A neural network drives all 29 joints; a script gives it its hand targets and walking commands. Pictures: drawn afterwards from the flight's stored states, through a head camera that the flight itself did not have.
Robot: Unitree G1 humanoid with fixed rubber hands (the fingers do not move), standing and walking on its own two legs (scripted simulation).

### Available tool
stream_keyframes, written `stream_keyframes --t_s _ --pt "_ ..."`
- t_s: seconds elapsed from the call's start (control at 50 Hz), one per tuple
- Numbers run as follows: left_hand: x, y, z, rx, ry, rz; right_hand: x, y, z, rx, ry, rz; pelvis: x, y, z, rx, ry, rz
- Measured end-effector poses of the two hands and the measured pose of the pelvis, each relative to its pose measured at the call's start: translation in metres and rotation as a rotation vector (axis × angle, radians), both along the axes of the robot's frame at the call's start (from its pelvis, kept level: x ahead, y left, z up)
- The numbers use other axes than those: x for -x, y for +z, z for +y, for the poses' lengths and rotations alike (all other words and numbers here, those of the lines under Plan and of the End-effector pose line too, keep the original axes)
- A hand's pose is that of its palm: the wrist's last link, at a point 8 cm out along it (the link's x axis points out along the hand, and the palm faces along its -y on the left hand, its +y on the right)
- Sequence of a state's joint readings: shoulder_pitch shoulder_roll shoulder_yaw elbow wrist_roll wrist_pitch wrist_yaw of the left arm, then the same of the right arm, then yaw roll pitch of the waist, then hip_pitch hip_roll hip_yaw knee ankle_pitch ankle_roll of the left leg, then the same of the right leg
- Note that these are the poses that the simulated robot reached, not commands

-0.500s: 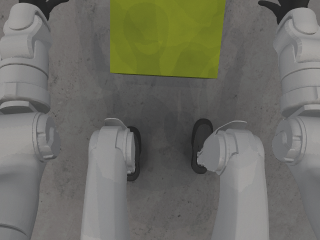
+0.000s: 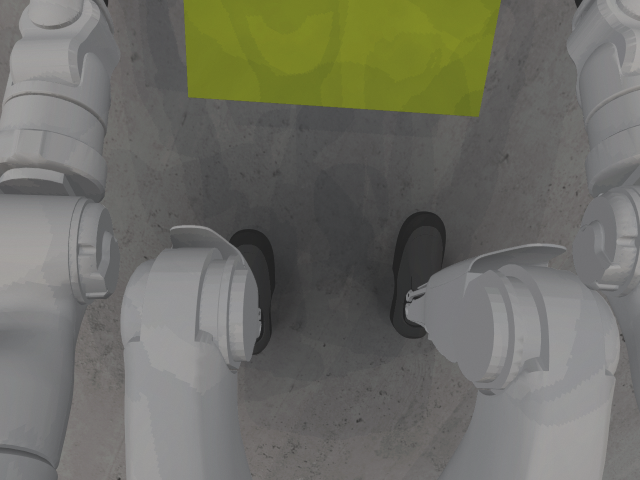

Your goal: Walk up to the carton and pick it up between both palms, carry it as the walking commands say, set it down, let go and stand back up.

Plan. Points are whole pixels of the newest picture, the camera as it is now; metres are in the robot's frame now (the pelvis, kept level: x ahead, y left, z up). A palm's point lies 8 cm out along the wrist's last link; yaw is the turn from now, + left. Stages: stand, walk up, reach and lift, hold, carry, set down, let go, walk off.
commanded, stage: reach and lift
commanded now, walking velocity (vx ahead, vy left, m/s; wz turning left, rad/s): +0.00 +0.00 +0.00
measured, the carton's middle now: (338, 8) +0.52 +0.01 -0.27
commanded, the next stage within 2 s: none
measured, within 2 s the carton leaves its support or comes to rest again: leaves its support in 1.80 s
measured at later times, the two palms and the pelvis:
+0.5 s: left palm out of the picture +0.53 +0.23 -0.19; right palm out of the picture +0.54 -0.21 -0.19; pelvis -0.01 +0.00 +0.00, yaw +0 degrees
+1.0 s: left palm out of the picture +0.53 +0.19 -0.20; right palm out of the picture +0.54 -0.18 -0.19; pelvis -0.01 +0.00 +0.00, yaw +0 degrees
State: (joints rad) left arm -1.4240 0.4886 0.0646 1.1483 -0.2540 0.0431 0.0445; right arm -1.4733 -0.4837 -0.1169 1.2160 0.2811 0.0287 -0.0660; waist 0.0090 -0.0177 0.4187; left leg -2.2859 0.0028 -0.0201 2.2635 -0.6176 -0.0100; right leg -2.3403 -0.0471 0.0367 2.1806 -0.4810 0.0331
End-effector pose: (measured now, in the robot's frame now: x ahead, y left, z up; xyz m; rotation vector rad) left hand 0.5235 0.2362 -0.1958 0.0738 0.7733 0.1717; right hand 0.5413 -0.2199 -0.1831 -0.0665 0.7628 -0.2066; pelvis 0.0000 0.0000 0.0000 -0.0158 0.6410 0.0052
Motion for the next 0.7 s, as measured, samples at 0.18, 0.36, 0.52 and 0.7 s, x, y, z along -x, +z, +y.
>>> stream_keyframes --t_s 0.18,0.36,0.52,0.7 --pt "-0.003 -0.005 -0.006 -0.003 -0.007 -0.008 -0.003 -0.003 -0.005 0.007 -0.005 -0.011 0.000 -0.009 0.000 -0.003 -0.004 -0.037" --pt "-0.002 0.004 -0.002 -0.006 0.002 -0.007 -0.001 -0.002 0.005 -0.009 0.009 -0.003 0.003 -0.006 -0.002 -0.008 -0.001 -0.030" --pt "-0.003 0.004 -0.011 0.007 -0.005 0.000 0.001 -0.005 0.013 -0.024 0.008 0.005 0.006 -0.003 -0.002 -0.010 -0.002 -0.022" --pt "-0.005 0.001 -0.028 0.024 -0.019 0.000 -0.001 -0.007 0.027 -0.031 0.029 0.005 0.006 -0.001 -0.003 -0.011 -0.005 -0.019"
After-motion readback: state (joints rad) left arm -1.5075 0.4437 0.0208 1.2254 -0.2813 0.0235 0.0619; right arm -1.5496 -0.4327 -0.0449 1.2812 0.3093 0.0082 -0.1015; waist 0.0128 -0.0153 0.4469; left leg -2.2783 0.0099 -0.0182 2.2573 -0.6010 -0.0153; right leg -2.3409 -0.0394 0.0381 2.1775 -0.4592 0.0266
